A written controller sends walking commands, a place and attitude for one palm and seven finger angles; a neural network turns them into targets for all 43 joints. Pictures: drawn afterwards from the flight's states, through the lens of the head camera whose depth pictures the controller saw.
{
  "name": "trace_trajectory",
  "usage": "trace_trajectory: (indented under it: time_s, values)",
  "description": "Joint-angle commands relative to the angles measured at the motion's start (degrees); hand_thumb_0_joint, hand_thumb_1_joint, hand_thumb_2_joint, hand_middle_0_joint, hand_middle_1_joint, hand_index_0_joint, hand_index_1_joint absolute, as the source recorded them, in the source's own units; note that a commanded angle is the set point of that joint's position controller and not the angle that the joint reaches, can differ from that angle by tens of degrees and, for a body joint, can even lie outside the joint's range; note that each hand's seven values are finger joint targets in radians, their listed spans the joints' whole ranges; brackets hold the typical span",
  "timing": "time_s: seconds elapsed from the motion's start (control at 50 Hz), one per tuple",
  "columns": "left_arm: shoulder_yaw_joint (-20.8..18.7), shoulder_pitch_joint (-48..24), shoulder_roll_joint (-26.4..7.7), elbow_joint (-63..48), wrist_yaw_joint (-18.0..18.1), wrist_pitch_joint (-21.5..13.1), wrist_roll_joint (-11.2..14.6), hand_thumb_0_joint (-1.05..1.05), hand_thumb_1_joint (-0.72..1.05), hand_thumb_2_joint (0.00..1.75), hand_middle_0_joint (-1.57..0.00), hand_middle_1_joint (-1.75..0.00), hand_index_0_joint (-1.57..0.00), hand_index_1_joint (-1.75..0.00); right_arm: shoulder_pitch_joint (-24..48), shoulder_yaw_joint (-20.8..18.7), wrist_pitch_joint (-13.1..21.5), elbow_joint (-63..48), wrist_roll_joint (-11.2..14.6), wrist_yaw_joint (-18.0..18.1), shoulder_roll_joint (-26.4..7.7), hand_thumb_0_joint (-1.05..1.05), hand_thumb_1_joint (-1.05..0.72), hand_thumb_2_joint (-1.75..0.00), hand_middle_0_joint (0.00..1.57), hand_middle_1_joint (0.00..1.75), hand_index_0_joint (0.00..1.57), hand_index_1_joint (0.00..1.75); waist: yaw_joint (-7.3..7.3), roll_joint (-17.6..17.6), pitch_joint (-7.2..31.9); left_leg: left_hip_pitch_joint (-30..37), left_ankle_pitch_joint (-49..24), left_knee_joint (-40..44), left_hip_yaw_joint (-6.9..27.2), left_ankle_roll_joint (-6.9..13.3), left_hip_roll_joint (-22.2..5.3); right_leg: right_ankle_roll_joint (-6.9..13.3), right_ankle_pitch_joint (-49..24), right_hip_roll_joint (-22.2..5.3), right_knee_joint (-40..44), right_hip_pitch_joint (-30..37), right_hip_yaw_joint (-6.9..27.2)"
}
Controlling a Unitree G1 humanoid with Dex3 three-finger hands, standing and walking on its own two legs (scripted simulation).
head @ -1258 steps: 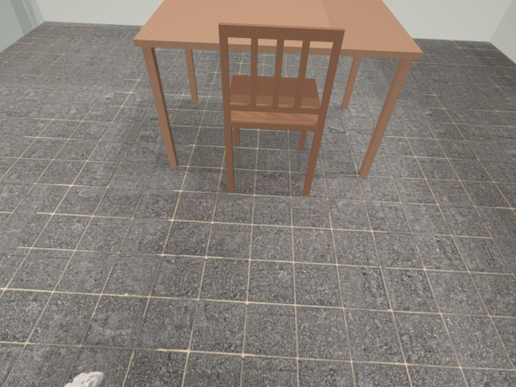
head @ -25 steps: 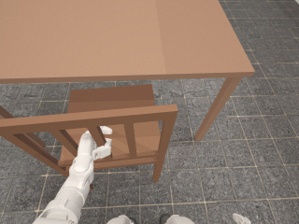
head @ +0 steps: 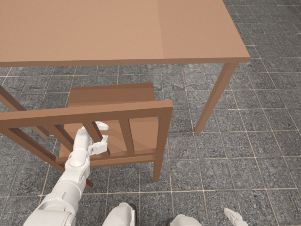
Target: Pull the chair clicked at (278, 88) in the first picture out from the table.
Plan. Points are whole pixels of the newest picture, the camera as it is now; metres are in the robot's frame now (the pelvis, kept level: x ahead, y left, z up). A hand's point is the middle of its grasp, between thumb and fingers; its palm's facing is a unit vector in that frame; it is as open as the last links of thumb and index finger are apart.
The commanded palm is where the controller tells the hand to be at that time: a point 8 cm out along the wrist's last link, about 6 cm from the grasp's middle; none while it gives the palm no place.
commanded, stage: step backward, pulling the chair out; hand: left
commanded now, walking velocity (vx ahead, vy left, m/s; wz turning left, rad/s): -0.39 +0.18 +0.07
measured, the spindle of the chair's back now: (98, 140) +0.36 +0.18 -0.08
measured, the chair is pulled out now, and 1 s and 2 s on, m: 0.17 0.35 0.62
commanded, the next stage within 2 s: stop walking, hand still on the chair in 1.46 s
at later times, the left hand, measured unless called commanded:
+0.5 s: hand (99, 168) +0.27 +0.16 -0.06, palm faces +0.00 -0.98 -0.18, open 5.8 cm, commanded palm +0.25 +0.21 -0.06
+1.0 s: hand (89, 208) +0.17 +0.17 -0.06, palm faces +0.04 -0.98 -0.20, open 5.8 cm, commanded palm +0.14 +0.21 -0.06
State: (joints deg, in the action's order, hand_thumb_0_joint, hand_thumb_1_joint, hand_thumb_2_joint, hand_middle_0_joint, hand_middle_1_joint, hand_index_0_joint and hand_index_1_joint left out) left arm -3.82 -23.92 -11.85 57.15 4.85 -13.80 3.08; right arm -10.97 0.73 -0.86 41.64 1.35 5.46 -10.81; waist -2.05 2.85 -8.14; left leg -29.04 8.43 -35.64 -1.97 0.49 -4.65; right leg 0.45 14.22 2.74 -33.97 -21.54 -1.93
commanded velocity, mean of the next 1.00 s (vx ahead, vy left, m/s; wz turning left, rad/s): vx -0.38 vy -0.02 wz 0.04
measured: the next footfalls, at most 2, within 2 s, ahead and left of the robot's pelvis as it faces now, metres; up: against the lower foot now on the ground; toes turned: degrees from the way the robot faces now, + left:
left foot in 0.26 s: -0.01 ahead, +0.18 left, +0.00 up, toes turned +1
left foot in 0.70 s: -0.08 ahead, +0.16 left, +0.00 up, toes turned +2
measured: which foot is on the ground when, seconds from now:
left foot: down 0.00-0.04, up 0.06-0.24, down 0.26-0.54, up 0.56-0.68, down 0.70-1.00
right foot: down 0.00-0.72, up 0.74-0.94, down 0.96-1.00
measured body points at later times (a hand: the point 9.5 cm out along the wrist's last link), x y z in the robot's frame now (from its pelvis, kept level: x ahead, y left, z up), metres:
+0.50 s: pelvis -0.07 +0.02 +0.00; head +0.00 +0.02 +0.44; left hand +0.26 +0.21 -0.05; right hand +0.04 -0.22 -0.13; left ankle -0.05 +0.18 -0.72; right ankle -0.02 -0.11 -0.72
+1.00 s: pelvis -0.18 +0.01 +0.01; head -0.08 +0.01 +0.45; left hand +0.16 +0.22 -0.05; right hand -0.08 -0.23 -0.13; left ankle -0.12 +0.16 -0.72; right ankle -0.19 -0.13 -0.72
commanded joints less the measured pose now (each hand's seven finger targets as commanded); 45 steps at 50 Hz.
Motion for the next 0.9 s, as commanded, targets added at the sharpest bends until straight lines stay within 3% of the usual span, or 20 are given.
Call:
trace_trajectory:
  time_s: [0.0,0.06,0.16,0.2,0.24,0.28,0.3,0.38,0.44,0.48,0.5,0.52,0.58,0.66,0.68,0.7,0.74,0.76,0.82,0.88]
  values:
    - [-1.0,-12.9,-12.7,-10.7,2.0,-4.5,-2.5,0.00,0.90,0.90,-0.50,-1.45,-0.50,-1.45,-1.4,-4.4,2.0,-5.1,0.6,1.2,-10.4,0.00,-0.90,-0.90,0.20,0.30,0.20,0.30,-0.43,-7.3,22.8,10.1,14.6,-7.3,3.2,-1.6,1.6,5.5,-1.0,-21.0,16.0,3.2,20.9]
    - [-1.0,-12.8,-12.0,-9.5,2.2,-2.4,-2.8,0.00,0.90,0.90,-0.50,-1.45,-0.50,-1.45,0.9,-3.8,2.0,-4.4,0.4,1.0,-10.7,0.00,-0.90,-0.90,0.20,0.30,0.20,0.30,1.28,-7.9,21.7,4.2,19.9,-19.3,7.9,-2.4,3.6,9.9,-15.6,-26.0,15.5,7.1,21.1]
    - [-0.3,-13.0,-10.1,-9.1,2.1,-0.5,-2.4,0.00,0.90,0.90,-0.50,-1.45,-0.50,-1.45,-0.8,-2.9,1.9,-2.4,0.7,1.5,-11.4,0.00,-0.90,-0.90,0.20,0.30,0.20,0.30,-0.24,-10.6,21.1,7.6,14.9,-2.4,6.8,-2.4,3.3,4.6,-29.1,-19.8,8.3,13.2,9.9]
    - [1.5,-13.3,-8.2,-10.1,1.8,0.1,-2.0,0.00,0.90,0.90,-0.50,-1.45,-0.50,-1.45,-2.7,-3.4,1.8,-2.1,0.7,1.9,-11.9,0.00,-0.90,-0.90,0.20,0.30,0.20,0.30,-0.81,-11.0,22.4,11.4,3.3,9.3,5.4,-2.0,1.7,2.1,-28.9,-16.9,4.8,14.5,7.6]
    - [3.2,-13.9,-5.6,-12.2,1.5,0.5,-1.8,0.00,0.90,0.90,-0.50,-1.45,-0.50,-1.45,-2.5,-4.2,1.1,-3.9,0.3,2.2,-13.3,0.00,-0.90,-0.90,0.20,0.30,0.20,0.30,0.19,-0.7,21.9,14.1,-16.3,11.7,11.8,1.5,-5.9,-1.4,-21.2,-8.8,-0.2,10.3,2.8]
    - [5.3,-14.1,-2.1,-13.6,0.4,0.2,-2.1,0.00,0.90,0.90,-0.50,-1.45,-0.50,-1.45,-4.1,-4.8,0.3,-5.1,0.7,1.4,-12.2,0.00,-0.90,-0.90,0.20,0.30,0.20,0.30,-0.14,-1.4,25.7,19.2,-27.3,5.9,9.1,2.0,-7.7,-1.6,-23.3,-6.6,-0.7,10.1,2.1]
    - [6.4,-16.3,-1.6,-16.9,0.0,-0.3,-2.6,0.00,0.90,0.90,-0.50,-1.45,-0.50,-1.45,-2.6,-4.5,0.0,-6.3,-0.4,1.0,-11.2,0.00,-0.90,-0.90,0.20,0.30,0.20,0.30,-0.82,6.4,27.0,18.4,-27.6,7.0,8.5,1.6,-7.6,-1.4,-24.2,-7.8,-3.3,11.2,1.8]
    - [3.9,-11.1,-3.2,-18.0,-0.1,-0.5,-2.9,0.00,0.90,0.90,-0.50,-1.45,-0.50,-1.45,-1.0,-4.9,-0.3,-7.6,-1.2,-0.2,-11.2,0.00,-0.90,-0.90,0.20,0.30,0.20,0.30,0.60,12.8,22.1,9.8,-18.5,9.8,10.6,4.4,-11.9,-0.4,1.8,-5.1,-7.5,9.6,1.3]
    - [3.6,-10.6,-3.6,-16.8,0.1,-1.1,-3.2,0.00,0.90,0.90,-0.50,-1.45,-0.50,-1.45,-1.7,-4.9,0.4,-6.7,-1.0,-0.4,-10.7,0.00,-0.90,-0.90,0.20,0.30,0.20,0.30,0.43,6.8,19.5,6.6,-12.5,4.4,9.4,2.7,-9.6,0.6,-13.4,-7.0,0.2,12.3,3.9]
    - [2.9,-12.4,-6.4,-16.1,0.5,-2.2,-4.0,0.00,0.90,0.90,-0.50,-1.45,-0.50,-1.45,-4.3,-4.9,0.6,-5.2,-0.8,0.0,-10.1,0.00,-0.90,-0.90,0.20,0.30,0.20,0.30,-1.71,-4.4,25.2,9.7,-8.8,-2.0,2.7,-1.8,-2.9,2.2,-36.8,-13.8,5.4,16.5,8.9]
    - [-0.3,-12.5,-9.8,-14.6,0.9,-2.2,-4.0,0.00,0.90,0.90,-0.50,-1.45,-0.50,-1.45,-3.8,-5.5,0.6,-4.5,-0.4,0.7,-10.3,0.00,-0.90,-0.90,0.20,0.30,0.20,0.30,-1.57,-12.0,28.3,8.6,5.6,-7.9,1.4,-3.6,0.8,4.8,-42.3,-17.9,7.0,17.5,12.7]
    - [-0.9,-9.9,-11.2,-12.6,0.8,-1.6,-3.7,0.00,0.90,0.90,-0.50,-1.45,-0.50,-1.45,-2.7,-5.4,0.9,-4.4,0.0,1.0,-10.2,0.00,-0.90,-0.90,0.20,0.30,0.20,0.30,-0.48,-14.9,28.6,6.9,18.5,-13.6,3.3,-3.7,2.6,7.2,-42.6,-21.6,9.1,16.6,15.3]
    - [-0.3,-11.7,-8.8,-11.9,0.8,-0.8,-4.1,0.00,0.90,0.90,-0.50,-1.45,-0.50,-1.45,0.6,-3.5,1.5,-4.2,-0.5,0.9,-9.0,0.00,-0.90,-0.90,0.20,0.30,0.20,0.30,0.96,-12.8,24.7,5.3,23.2,-17.8,6.8,-2.6,2.9,7.0,-23.0,-23.1,12.1,10.6,13.5]
    - [2.7,-12.1,-5.3,-11.9,0.6,-0.6,-3.0,0.00,0.90,0.90,-0.50,-1.45,-0.50,-1.45,-1.7,-2.5,1.7,-3.1,-0.3,1.9,-10.3,0.00,-0.90,-0.90,0.20,0.30,0.20,0.30,-1.21,-9.3,22.5,14.1,4.4,13.4,4.5,-1.1,-0.2,0.0,-16.8,-13.4,3.3,8.9,3.1]
    - [2.8,-12.8,-4.8,-13.2,0.6,-0.9,-2.9,0.00,0.90,0.90,-0.50,-1.45,-0.50,-1.45,-0.7,-3.4,1.8,-3.9,-0.6,2.1,-12.4,0.00,-0.90,-0.90,0.20,0.30,0.20,0.30,-0.25,0.1,21.5,13.0,-6.0,15.7,13.5,2.5,-7.6,-2.0,-10.8,-7.9,-2.8,5.9,0.8]
    - [4.1,-13.3,-2.6,-13.6,0.4,-0.8,-2.7,0.00,0.90,0.90,-0.50,-1.45,-0.50,-1.45,-0.6,-3.8,1.0,-5.0,-0.6,1.8,-12.2,0.00,-0.90,-0.90,0.20,0.30,0.20,0.30,0.15,4.8,20.9,11.1,-16.5,13.0,17.3,5.7,-13.1,-2.2,-5.4,-4.7,-10.2,4.7,-0.2]
    - [5.4,-16.5,-1.7,-18.6,0.1,-1.2,-2.8,0.00,0.90,0.90,-0.50,-1.45,-0.50,-1.45,1.0,-3.4,0.5,-5.9,-2.1,0.4,-10.0,0.00,-0.90,-0.90,0.20,0.30,0.20,0.30,-0.11,15.0,21.1,11.7,-17.6,15.2,18.5,9.1,-16.6,-1.2,13.0,-4.7,-21.4,0.7,1.7]
    - [4.8,-17.4,-2.1,-18.1,0.6,-0.9,-2.9,0.00,0.90,0.90,-0.50,-1.45,-0.50,-1.45,1.6,-3.4,0.8,-5.5,-2.1,0.1,-9.6,0.00,-0.90,-0.90,0.20,0.30,0.20,0.30,0.17,14.1,18.3,8.9,-19.4,13.9,18.4,9.8,-16.8,-0.4,14.6,-4.5,-25.1,-0.2,2.9]
    - [3.6,-15.9,-2.5,-14.7,1.0,-1.5,-2.8,0.00,0.90,0.90,-0.50,-1.45,-0.50,-1.45,-2.3,-5.2,2.1,-2.9,-1.5,-0.7,-10.6,0.00,-0.90,-0.90,0.20,0.30,0.20,0.30,-0.10,8.8,20.2,25.9,-39.9,5.0,14.7,7.5,-15.4,0.2,10.8,-4.9,-8.6,-2.9,2.7]
    - [3.6,-16.6,-3.3,-13.3,0.7,-3.3,-3.7,0.00,0.90,0.90,-0.50,-1.45,-0.50,-1.45,-4.2,-5.4,3.0,-1.7,-1.4,-1.0,-11.1,0.00,-0.90,-0.90,0.20,0.30,0.20,0.30,-0.72,9.4,23.7,32.4,-40.5,2.3,14.2,5.3,-12.7,0.1,2.0,-3.9,6.9,1.1,2.0]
